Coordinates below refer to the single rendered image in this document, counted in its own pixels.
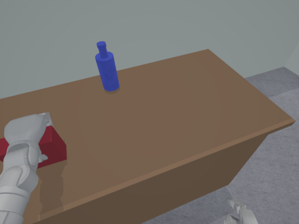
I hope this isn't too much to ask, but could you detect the table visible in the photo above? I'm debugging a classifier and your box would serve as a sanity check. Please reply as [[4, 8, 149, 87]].
[[0, 49, 296, 224]]

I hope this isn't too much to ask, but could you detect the left robot hand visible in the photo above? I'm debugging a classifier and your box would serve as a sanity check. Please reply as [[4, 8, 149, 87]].
[[4, 112, 53, 163]]

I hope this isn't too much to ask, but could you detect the left robot forearm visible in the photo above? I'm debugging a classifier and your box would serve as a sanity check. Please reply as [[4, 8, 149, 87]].
[[0, 140, 40, 224]]

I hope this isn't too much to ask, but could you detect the sponge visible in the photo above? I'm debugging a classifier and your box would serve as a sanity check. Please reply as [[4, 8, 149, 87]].
[[0, 125, 67, 169]]

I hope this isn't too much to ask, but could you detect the right robot hand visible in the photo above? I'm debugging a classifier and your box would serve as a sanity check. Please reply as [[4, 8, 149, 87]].
[[224, 197, 258, 224]]

